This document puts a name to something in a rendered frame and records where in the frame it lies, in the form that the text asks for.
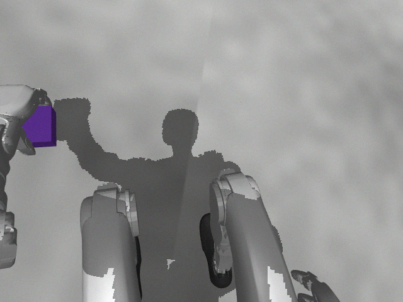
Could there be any right robot foot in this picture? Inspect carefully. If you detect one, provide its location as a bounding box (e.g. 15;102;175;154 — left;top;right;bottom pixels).
200;213;232;288

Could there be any right robot hand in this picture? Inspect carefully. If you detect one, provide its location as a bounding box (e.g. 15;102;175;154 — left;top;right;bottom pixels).
291;270;340;302

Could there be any left robot arm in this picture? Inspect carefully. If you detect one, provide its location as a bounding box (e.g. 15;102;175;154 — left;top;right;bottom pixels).
0;114;22;269

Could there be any small box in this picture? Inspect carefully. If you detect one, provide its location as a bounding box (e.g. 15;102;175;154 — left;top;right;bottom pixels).
21;106;56;148

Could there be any left robot hand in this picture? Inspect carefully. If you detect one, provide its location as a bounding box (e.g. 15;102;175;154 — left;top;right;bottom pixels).
0;85;52;155

